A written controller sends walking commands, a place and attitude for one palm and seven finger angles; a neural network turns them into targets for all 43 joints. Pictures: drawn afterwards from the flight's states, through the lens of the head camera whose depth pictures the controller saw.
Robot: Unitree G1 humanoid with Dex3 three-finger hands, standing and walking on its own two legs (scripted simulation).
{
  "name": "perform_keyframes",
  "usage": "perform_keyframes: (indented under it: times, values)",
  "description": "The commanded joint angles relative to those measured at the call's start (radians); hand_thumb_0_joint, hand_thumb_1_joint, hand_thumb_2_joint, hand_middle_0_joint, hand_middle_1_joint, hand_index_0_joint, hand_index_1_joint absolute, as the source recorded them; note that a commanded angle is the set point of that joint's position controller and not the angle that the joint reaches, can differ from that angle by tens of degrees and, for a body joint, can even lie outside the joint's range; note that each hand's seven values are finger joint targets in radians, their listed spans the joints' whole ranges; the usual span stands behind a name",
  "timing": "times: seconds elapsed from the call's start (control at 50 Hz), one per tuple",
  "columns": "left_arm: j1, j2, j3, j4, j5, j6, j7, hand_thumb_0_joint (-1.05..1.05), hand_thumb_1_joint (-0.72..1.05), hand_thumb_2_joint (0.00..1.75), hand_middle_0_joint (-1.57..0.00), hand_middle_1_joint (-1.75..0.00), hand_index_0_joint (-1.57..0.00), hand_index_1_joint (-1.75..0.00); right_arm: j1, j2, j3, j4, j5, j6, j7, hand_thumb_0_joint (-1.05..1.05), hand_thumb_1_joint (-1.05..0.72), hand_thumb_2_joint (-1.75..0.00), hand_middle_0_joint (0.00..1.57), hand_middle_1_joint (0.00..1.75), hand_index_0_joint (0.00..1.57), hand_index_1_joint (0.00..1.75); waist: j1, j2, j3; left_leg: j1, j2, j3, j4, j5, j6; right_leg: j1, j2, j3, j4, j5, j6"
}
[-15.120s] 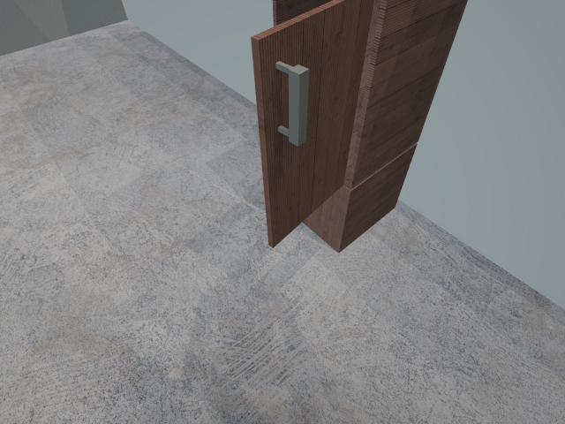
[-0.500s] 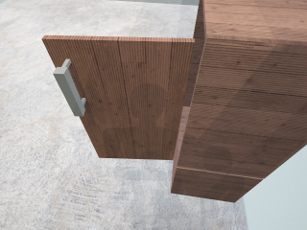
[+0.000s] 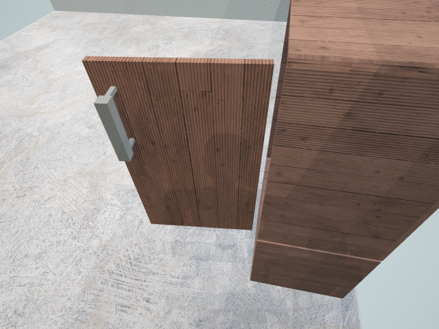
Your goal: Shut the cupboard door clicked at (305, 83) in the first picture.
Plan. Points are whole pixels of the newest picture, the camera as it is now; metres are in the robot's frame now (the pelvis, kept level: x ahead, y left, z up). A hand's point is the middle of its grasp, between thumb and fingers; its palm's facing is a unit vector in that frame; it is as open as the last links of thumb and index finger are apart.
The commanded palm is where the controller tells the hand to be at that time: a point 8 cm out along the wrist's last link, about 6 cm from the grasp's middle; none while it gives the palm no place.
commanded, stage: come to a stop and stand still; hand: left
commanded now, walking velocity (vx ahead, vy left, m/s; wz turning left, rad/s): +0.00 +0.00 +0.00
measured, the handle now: (119, 124) +0.48 +0.24 +0.12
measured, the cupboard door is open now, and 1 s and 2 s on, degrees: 97 97 97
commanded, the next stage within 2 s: look again from close up in 1.48 s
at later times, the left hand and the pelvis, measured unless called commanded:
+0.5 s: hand out of the picture -0.04 +0.12 -0.16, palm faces +0.01 -0.98 -0.22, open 7.3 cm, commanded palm none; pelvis -0.03 -0.05 +0.01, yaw +1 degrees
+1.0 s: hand out of the picture -0.03 +0.08 -0.16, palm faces +0.06 -0.98 -0.17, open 7.3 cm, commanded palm none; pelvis +0.00 -0.06 +0.01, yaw +2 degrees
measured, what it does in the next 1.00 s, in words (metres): steps on the spot: right foot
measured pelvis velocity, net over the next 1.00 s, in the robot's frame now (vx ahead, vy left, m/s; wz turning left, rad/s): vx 0.00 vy -0.06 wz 0.03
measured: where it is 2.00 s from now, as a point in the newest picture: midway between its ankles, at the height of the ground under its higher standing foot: outside the picture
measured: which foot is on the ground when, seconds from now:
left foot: down 0.00-1.00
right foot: up 0.00-0.00, down 0.02-1.00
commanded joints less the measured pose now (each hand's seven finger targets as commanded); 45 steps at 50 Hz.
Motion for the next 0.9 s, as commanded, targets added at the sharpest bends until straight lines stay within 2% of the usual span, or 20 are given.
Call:
perform_keyframes:
  times: [0.0, 0.02, 0.04, 0.06, 0.08, 0.1, 0.14, 0.16, 0.18, 0.2, 0.26, 0.3, 0.4, 0.52, 0.66, 0.76, 0.88]
  values:
    - [0.079, 0.125, -0.007, -0.015, 0.006, -0.047, 0.008, 0.0, 0.9, 0.9, -0.2, -0.3, -0.2, -0.3, 0.031, -0.048, 0.0, -0.045, 0.011, 0.007, 0.008, 0.0, -0.9, -0.9, 0.2, 0.3, 0.2, 0.3, -0.019, -0.232, 0.06, -0.077, 0.103, -0.129, -0.011, -0.045, -0.074, -0.029, -0.184, 0.28, -0.377, 0.224, -0.086]
    - [0.035, 0.142, -0.013, -0.027, 0.006, -0.044, 0.004, 0.0, 0.9, 0.9, -0.2, -0.3, -0.2, -0.3, 0.063, -0.038, 0.0, -0.028, 0.005, 0.015, 0.015, 0.0, -0.9, -0.9, 0.2, 0.3, 0.2, 0.3, -0.048, -0.22, 0.088, -0.023, 0.066, -0.128, 0.0, -0.102, -0.08, -0.139, -0.216, 0.302, -0.422, 0.067, -0.12]
    - [0.008, 0.152, -0.014, -0.04, 0.008, -0.032, 0.0, 0.0, 0.9, 0.9, -0.2, -0.3, -0.2, -0.3, 0.083, -0.035, 0.0, -0.01, -0.001, 0.017, 0.022, 0.0, -0.9, -0.9, 0.2, 0.3, 0.2, 0.3, -0.063, -0.117, 0.111, 0.065, 0.051, -0.14, -0.033, -0.078, -0.076, -0.269, -0.184, 0.274, -0.431, -0.187, -0.111]
    - [0.0, 0.143, -0.009, -0.044, 0.008, -0.038, -0.002, 0.0, 0.9, 0.9, -0.2, -0.3, -0.2, -0.3, 0.106, -0.029, 0.001, 0.006, -0.003, 0.02, 0.022, 0.0, -0.9, -0.9, 0.2, 0.3, 0.2, 0.3, -0.073, -0.159, 0.076, 0.06, 0.063, -0.135, -0.045, 0.002, -0.072, -0.212, -0.127, 0.239, -0.383, -0.078, -0.087]
    - [0.009, 0.132, -0.013, -0.038, 0.001, -0.044, -0.001, 0.0, 0.9, 0.9, -0.2, -0.3, -0.2, -0.3, 0.102, -0.047, 0.002, 0.015, 0.0, 0.018, 0.019, 0.0, -0.9, -0.9, 0.2, 0.3, 0.2, 0.3, -0.059, -0.231, 0.054, 0.054, 0.084, -0.14, -0.048, 0.002, -0.07, -0.174, -0.111, 0.219, -0.384, -0.057, -0.073]
    - [0.01, 0.117, -0.013, -0.034, -0.001, -0.041, -0.001, 0.0, 0.9, 0.9, -0.2, -0.3, -0.2, -0.3, 0.102, -0.052, -0.001, 0.02, 0.0, 0.016, 0.018, 0.0, -0.9, -0.9, 0.2, 0.3, 0.2, 0.3, -0.055, -0.232, 0.072, 0.042, 0.09, -0.145, -0.068, -0.007, -0.069, -0.172, -0.109, 0.205, -0.396, -0.099, -0.066]
    - [0.02, 0.114, -0.011, -0.034, -0.002, -0.035, -0.002, 0.0, 0.9, 0.9, -0.2, -0.3, -0.2, -0.3, 0.101, -0.062, 0.003, 0.034, -0.001, 0.01, 0.019, 0.0, -0.9, -0.9, 0.2, 0.3, 0.2, 0.3, -0.044, -0.161, 0.106, 0.014, 0.105, -0.167, -0.137, -0.017, -0.064, -0.163, -0.084, 0.185, -0.38, -0.121, -0.051]
    - [0.027, 0.113, -0.01, -0.031, -0.003, -0.035, -0.003, 0.0, 0.9, 0.9, -0.2, -0.3, -0.2, -0.3, 0.095, -0.057, 0.007, 0.043, -0.001, 0.005, 0.018, 0.0, -0.9, -0.9, 0.2, 0.3, 0.2, 0.3, -0.033, -0.082, 0.121, -0.018, 0.113, -0.175, -0.18, -0.029, -0.062, -0.133, -0.071, 0.174, -0.367, -0.094, -0.048]
    - [0.048, 0.112, -0.008, -0.025, -0.003, -0.034, -0.003, 0.0, 0.9, 0.9, -0.2, -0.3, -0.2, -0.3, 0.085, -0.06, 0.008, 0.047, -0.002, 0.004, 0.018, 0.0, -0.9, -0.9, 0.2, 0.3, 0.2, 0.3, -0.021, -0.037, 0.13, -0.052, 0.12, -0.187, -0.208, -0.071, -0.061, -0.108, -0.063, 0.17, -0.364, -0.095, -0.044]
    - [0.062, 0.113, -0.007, -0.019, -0.002, -0.034, -0.003, 0.0, 0.9, 0.9, -0.2, -0.3, -0.2, -0.3, 0.084, -0.063, 0.01, 0.051, -0.001, 0.003, 0.018, 0.0, -0.9, -0.9, 0.2, 0.3, 0.2, 0.3, -0.016, -0.028, 0.128, -0.077, 0.123, -0.196, -0.226, -0.087, -0.059, -0.079, -0.058, 0.169, -0.356, -0.079, -0.043]
    - [0.095, 0.104, -0.005, 0.0, -0.001, -0.04, -0.003, 0.0, 0.9, 0.9, -0.2, -0.3, -0.2, -0.3, 0.101, -0.048, 0.015, 0.074, 0.001, 0.0, 0.017, 0.0, -0.9, -0.9, 0.2, 0.3, 0.2, 0.3, -0.003, -0.079, 0.102, -0.083, 0.117, -0.178, -0.223, -0.074, -0.058, -0.031, -0.069, 0.171, -0.386, -0.088, -0.044]
    - [0.097, 0.105, -0.003, 0.009, -0.004, -0.042, -0.003, 0.0, 0.9, 0.9, -0.2, -0.3, -0.2, -0.3, 0.129, -0.045, 0.018, 0.093, 0.001, 0.001, 0.017, 0.0, -0.9, -0.9, 0.2, 0.3, 0.2, 0.3, -0.012, -0.103, 0.082, -0.055, 0.106, -0.163, -0.194, -0.043, -0.064, -0.046, -0.084, 0.189, -0.408, -0.13, -0.05]
    - [0.104, 0.092, -0.004, 0.034, -0.006, -0.048, -0.002, 0.0, 0.9, 0.9, -0.2, -0.3, -0.2, -0.3, 0.176, -0.017, 0.024, 0.141, 0.002, 0.0, 0.015, 0.0, -0.9, -0.9, 0.2, 0.3, 0.2, 0.3, -0.019, -0.099, 0.065, -0.032, 0.103, -0.154, -0.169, -0.003, -0.07, -0.053, -0.095, 0.189, -0.434, -0.137, -0.054]
    - [0.126, 0.063, -0.008, 0.072, -0.008, -0.054, 0.0, 0.0, 0.9, 0.9, -0.2, -0.3, -0.2, -0.3, 0.202, 0.007, 0.029, 0.181, 0.003, -0.001, 0.011, 0.0, -0.9, -0.9, 0.2, 0.3, 0.2, 0.3, -0.019, -0.07, 0.084, -0.032, 0.108, -0.155, -0.167, 0.028, -0.075, -0.054, -0.091, 0.183, -0.445, -0.102, -0.058]
    - [0.158, 0.039, -0.015, 0.105, -0.005, -0.064, 0.003, 0.0, 0.9, 0.9, -0.2, -0.3, -0.2, -0.3, 0.191, 0.029, 0.031, 0.197, 0.009, -0.012, 0.002, 0.0, -0.9, -0.9, 0.2, 0.3, 0.2, 0.3, -0.012, -0.053, 0.077, -0.032, 0.122, -0.15, -0.18, 0.076, -0.079, 0.008, -0.086, 0.165, -0.433, 0.064, -0.054]
    - [0.169, 0.029, -0.017, 0.12, -0.003, -0.068, 0.005, 0.0, 0.9, 0.9, -0.2, -0.3, -0.2, -0.3, 0.178, 0.033, 0.029, 0.198, 0.011, -0.02, -0.004, 0.0, -0.9, -0.9, 0.2, 0.3, 0.2, 0.3, -0.01, -0.051, 0.047, -0.012, 0.13, -0.149, -0.183, 0.122, -0.079, 0.056, -0.084, 0.146, -0.406, 0.214, -0.049]
    - [0.174, 0.021, -0.018, 0.126, -0.001, -0.067, 0.006, 0.0, 0.9, 0.9, -0.2, -0.3, -0.2, -0.3, 0.151, 0.029, 0.025, 0.193, 0.011, -0.021, -0.008, 0.0, -0.9, -0.9, 0.2, 0.3, 0.2, 0.3, -0.008, -0.066, 0.068, -0.004, 0.133, -0.152, -0.19, 0.138, -0.079, 0.056, -0.082, 0.137, -0.4, 0.271, -0.043]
